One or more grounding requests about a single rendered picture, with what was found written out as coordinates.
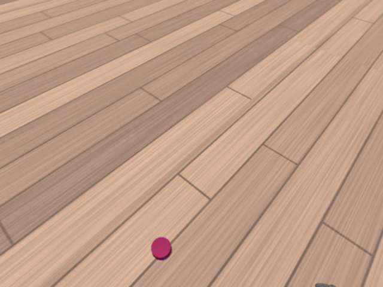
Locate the tin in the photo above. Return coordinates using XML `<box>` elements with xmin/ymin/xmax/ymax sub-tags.
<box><xmin>151</xmin><ymin>237</ymin><xmax>171</xmax><ymax>260</ymax></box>

